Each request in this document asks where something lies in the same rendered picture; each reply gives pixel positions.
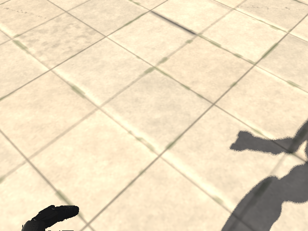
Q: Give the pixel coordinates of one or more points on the left robot hand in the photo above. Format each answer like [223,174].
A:
[49,216]

